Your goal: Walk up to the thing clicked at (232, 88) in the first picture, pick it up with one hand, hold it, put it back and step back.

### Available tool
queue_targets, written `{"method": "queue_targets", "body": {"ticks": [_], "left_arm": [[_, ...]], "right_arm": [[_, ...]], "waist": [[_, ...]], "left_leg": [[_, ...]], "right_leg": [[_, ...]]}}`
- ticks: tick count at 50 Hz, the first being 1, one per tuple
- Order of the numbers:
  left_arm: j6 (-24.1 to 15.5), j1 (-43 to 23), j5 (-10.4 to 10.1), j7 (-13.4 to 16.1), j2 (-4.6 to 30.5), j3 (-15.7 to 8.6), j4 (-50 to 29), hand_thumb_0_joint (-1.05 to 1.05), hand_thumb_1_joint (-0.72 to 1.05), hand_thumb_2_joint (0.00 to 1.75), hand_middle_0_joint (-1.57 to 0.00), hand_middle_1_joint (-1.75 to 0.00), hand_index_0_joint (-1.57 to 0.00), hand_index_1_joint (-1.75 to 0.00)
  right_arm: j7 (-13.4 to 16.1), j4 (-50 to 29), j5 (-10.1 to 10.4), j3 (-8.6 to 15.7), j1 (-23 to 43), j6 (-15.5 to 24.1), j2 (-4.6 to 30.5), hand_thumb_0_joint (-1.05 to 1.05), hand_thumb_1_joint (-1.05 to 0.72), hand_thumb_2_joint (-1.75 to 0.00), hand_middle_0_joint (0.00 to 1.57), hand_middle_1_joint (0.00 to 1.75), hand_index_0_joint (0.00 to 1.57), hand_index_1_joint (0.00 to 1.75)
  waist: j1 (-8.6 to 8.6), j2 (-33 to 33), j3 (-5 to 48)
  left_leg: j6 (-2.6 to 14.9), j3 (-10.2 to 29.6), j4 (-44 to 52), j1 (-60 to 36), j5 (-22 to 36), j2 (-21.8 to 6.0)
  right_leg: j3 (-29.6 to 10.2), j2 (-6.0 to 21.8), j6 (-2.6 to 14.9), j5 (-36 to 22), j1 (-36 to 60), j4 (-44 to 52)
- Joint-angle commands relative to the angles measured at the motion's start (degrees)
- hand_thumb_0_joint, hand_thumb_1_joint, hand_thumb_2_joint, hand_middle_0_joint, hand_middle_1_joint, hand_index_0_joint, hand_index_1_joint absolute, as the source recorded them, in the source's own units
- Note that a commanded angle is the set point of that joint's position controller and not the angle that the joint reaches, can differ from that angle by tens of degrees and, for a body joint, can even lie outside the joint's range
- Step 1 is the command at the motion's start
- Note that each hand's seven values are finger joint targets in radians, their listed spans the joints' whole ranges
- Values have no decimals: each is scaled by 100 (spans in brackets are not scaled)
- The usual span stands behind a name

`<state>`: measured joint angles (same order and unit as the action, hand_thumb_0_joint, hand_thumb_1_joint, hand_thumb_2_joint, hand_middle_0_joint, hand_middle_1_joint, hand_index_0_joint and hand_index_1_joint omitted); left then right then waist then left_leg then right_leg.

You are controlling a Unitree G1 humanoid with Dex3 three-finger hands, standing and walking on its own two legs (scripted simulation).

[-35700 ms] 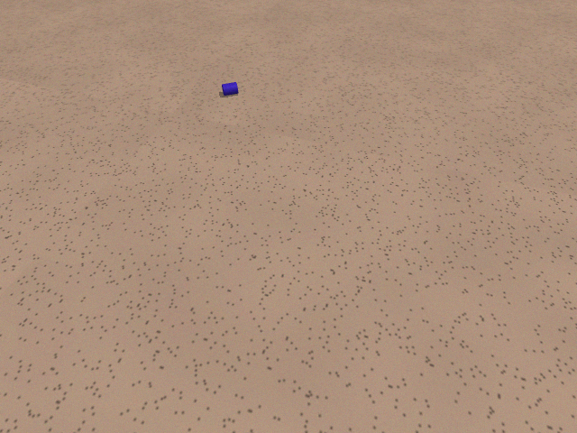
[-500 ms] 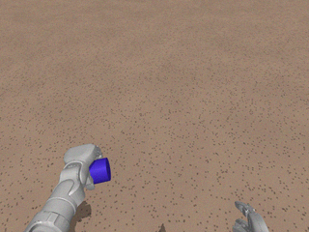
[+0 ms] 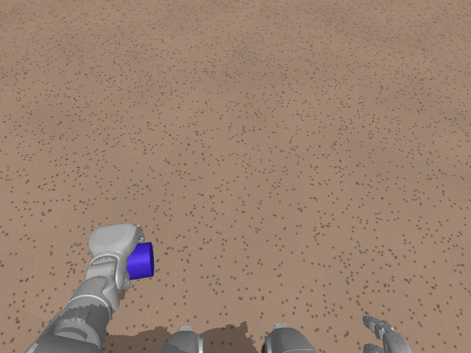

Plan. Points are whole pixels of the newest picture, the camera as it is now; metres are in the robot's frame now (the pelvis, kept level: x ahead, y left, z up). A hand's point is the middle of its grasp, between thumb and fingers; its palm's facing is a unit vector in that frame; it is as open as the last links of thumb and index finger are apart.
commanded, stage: crouch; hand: left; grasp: from above
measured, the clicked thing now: (129, 262) +0.30 +0.23 -0.16
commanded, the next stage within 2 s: lower in 1.40 s
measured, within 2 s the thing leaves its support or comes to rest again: neither
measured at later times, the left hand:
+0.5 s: hand (145, 263) +0.36 +0.25 -0.36, palm faces -0.46 -0.06 -0.88, open 9.6 cm
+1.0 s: hand (153, 263) +0.39 +0.26 -0.49, palm faces -0.44 -0.08 -0.90, open 9.6 cm
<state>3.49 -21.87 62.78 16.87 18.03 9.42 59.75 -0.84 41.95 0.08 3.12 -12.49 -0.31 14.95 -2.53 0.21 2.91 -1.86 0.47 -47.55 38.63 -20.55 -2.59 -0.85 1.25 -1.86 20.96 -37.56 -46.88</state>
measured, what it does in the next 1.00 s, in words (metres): lowers itself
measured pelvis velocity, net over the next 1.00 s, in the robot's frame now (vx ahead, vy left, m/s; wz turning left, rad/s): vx -0.06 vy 0.01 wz -0.07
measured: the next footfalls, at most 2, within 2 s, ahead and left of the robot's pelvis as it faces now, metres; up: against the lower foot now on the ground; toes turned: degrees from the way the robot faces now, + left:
none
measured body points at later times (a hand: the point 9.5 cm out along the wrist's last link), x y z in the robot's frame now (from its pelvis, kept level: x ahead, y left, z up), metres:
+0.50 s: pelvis -0.05 +0.01 -0.21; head +0.14 +0.02 +0.20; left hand +0.38 +0.25 -0.31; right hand -0.01 -0.25 -0.34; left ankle +0.02 +0.14 -0.70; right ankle +0.02 -0.14 -0.70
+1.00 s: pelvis -0.06 +0.01 -0.32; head +0.17 +0.04 +0.06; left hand +0.41 +0.26 -0.44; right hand -0.01 -0.28 -0.44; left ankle +0.02 +0.14 -0.70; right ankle +0.02 -0.14 -0.70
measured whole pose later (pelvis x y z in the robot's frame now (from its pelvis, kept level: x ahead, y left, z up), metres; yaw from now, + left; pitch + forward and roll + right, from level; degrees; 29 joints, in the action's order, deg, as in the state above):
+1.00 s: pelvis -0.06 +0.01 -0.32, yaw -4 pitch +37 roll -6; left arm -0.9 -48.4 65.7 24.2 33.6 -6.3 77.8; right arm -5.5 43.9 -7.2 0.0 -8.3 5.9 14.9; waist -11.9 -0.9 7.8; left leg -2.4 7.5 -122.8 120.6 -39.7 -1.6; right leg 0.7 -0.8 -3.1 40.0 -117.1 -119.7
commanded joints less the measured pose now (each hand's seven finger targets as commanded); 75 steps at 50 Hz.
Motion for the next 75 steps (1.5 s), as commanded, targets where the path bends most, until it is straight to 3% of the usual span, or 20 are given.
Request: {"method": "queue_targets", "body": {"ticks": [1, 4, 6, 10, 16, 19, 23, 24, 27, 32, 33, 43, 48, 50, 53, 56, 57, 61, 67, 75], "left_arm": [[-131, -2654, 195, 842, 1079, -511, -619, 0, 92, 56, -123, -47, -125, -45], [-121, -3095, 170, 1125, 1260, -646, -429, 0, 89, 55, -121, -46, -123, -45], [-16, -2734, 155, 1210, 1416, -780, 311, 0, 91, 53, -123, -42, -124, -41], [94, -3339, 5, 1320, 1693, -962, 247, 0, 88, 58, -123, -42, -123, -42], [141, -3492, -128, 1088, 2019, -1192, 384, 0, 83, 55, -119, -41, -119, -41], [22, -3465, -151, 976, 2077, -1253, 520, 0, 79, 52, -116, -39, -117, -39], [-241, -3932, -80, 894, 2114, -1202, 505, 0, 77, 50, -113, -38, -114, -37], [-362, -4260, -29, 898, 2472, -1328, 182, 0, 74, 50, -111, -38, -112, -37], [-491, -4219, 68, 949, 2395, -1284, 489, 0, 72, 54, -111, -40, -111, -39], [-640, -4570, 294, 1176, 2962, -1610, 234, 0, 78, 56, -116, -41, -117, -41], [-598, -4206, 337, 1207, 2933, -1646, 536, 0, 79, 57, -117, -40, -117, -40], [-351, -4395, 336, 1155, 3031, -1736, 907, 0, 84, 60, -122, -38, -121, -39], [-422, -4380, 228, 944, 2938, -1666, 988, 0, 83, 57, -120, -40, -120, -40], [-530, -4569, 269, 905, 3261, -1793, 827, 0, 82, 58, -120, -38, -120, -39], [-674, -4617, 331, 886, 3276, -1802, 872, 0, 84, 56, -120, -41, -121, -41], [-764, -4497, 379, 913, 3149, -1756, 1266, 0, 82, 55, -119, -41, -119, -40], [-846, -4903, 379, 950, 3405, -1854, 902, 0, 83, 54, -118, -42, -119, -41], [-885, -4994, 435, 1042, 3398, -1813, 1256, 0, 84, 53, -120, -40, -120, -40], [-904, -5181, 494, 1290, 3840, -2081, 1397, 0, 85, 52, -121, -39, -122, -39], [-821, -5103, 513, 1325, 3767, -1994, 1838, 0, 85, 53, -122, -40, -122, -40]], "right_arm": [[59, -296, -117, 380, -440, 205, 844, 0, -88, -89, 20, 30, 20, 30], [99, -217, -163, 396, -557, 252, 857, 0, -88, -89, 20, 30, 20, 30], [111, -170, -185, 387, -611, 275, 908, 0, -87, -89, 20, 30, 20, 30], [117, -138, -304, 369, -604, 336, 930, 0, -87, -89, 20, 30, 20, 30], [105, -118, -387, 360, -578, 376, 916, 0, -87, -89, 20, 30, 20, 30], [77, -135, -418, 299, -566, 405, 899, 0, -87, -89, 20, 30, 20, 30], [40, -78, -443, 234, -661, 473, 946, 0, -87, -89, 20, 30, 20, 30], [40, -41, -437, 236, -708, 484, 961, 0, -87, -89, 20, 30, 20, 30], [2, 11, -491, 161, -720, 573, 973, 0, -87, -89, 20, 30, 20, 30], [-90, 153, -611, 121, -841, 678, 1062, 0, -88, -89, 20, 30, 20, 30], [-116, 133, -625, 105, -822, 687, 1079, 0, -88, -89, 20, 30, 20, 30], [-323, 97, -704, 109, -730, 682, 1164, 0, -88, -89, 20, 30, 20, 30], [-434, 96, -721, 79, -733, 682, 1180, 0, -88, -89, 20, 30, 20, 30], [-470, 153, -713, 109, -794, 654, 1248, 0, -88, -90, 20, 30, 20, 30], [-537, 181, -745, 84, -831, 647, 1267, 0, -89, -90, 20, 30, 20, 30], [-583, 196, -768, 46, -811, 652, 1298, 0, -89, -90, 20, 30, 20, 30], [-594, 205, -762, 66, -814, 654, 1313, 0, -89, -90, 20, 30, 20, 30], [-620, 198, -783, 21, -750, 667, 1316, 0, -89, -90, 20, 30, 20, 30], [-630, 259, -820, -26, -698, 704, 1325, 0, -89, -90, 20, 30, 20, 30], [-667, 334, -891, -148, -723, 731, 1340, 0, -89, -90, 20, 30, 20, 30]], "waist": [[-266, -423, 2380], [-305, -663, 3012], [-326, -366, 2975], [-332, -859, 3774], [-391, -965, 4317], [-515, -992, 4117], [-799, -794, 4136], [-757, -832, 4233], [-828, -901, 4438], [-786, -1423, 4914], [-749, -1441, 4812], [-781, -1613, 4560], [-856, -1565, 4400], [-842, -1524, 4362], [-907, -1421, 4239], [-915, -1352, 4205], [-945, -1484, 4259], [-978, -1622, 4205], [-926, -1665, 4222], [-1011, -1580, 4017]], "left_leg": [[130, -228, -919, -55, 1006, 229], [145, -178, -1587, 548, 977, 207], [205, -148, -2021, 1303, 816, 214], [182, -12, -2628, 1822, 526, 155], [179, 122, -3293, 2539, 98, 143], [189, 198, -3651, 3132, -410, 154], [270, 182, -4197, 3809, -942, 183], [291, 122, -4337, 4000, -1040, 205], [291, 60, -4761, 4123, -936, 218], [238, 68, -5326, 3961, -366, 196], [226, 63, -5407, 3990, -235, 200], [243, 72, -5995, 4613, -404, 166], [244, 117, -6270, 4961, -339, 172], [252, 123, -6391, 5101, -393, 163], [271, 93, -6577, 5379, -538, 178], [271, 105, -6705, 5532, -669, 189], [282, 85, -6740, 5634, -772, 199], [267, 87, -6861, 5644, -919, 198], [299, 3, -7096, 5994, -1173, 217], [320, -1, -7349, 6336, -1185, 240]], "right_leg": [[129, -189, 265, -1071, -840, -682], [203, -227, 299, -989, -1563, -1387], [270, -248, 304, -822, -1980, -1807], [362, -250, 337, -490, -2870, -2610], [449, -239, 386, -93, -3603, -3430], [488, -205, 389, 340, -4242, -3811], [520, -197, 358, 681, -4735, -4128], [510, -225, 349, 782, -4754, -4172], [505, -210, 327, 649, -4943, -4434], [550, -199, 337, 180, -5330, -5032], [554, -181, 340, 93, -5420, -5139], [652, -226, 354, 224, -6057, -5767], [698, -253, 347, 180, -6184, -6073], [716, -283, 354, 218, -6241, -6175], [731, -297, 340, 307, -6313, -6281], [766, -315, 343, 447, -6494, -6402], [764, -311, 353, 532, -6541, -6455], [790, -327, 375, 663, -6841, -6622], [784, -336, 368, 862, -6959, -6822], [813, -352, 353, 836, -7035, -6992]]}}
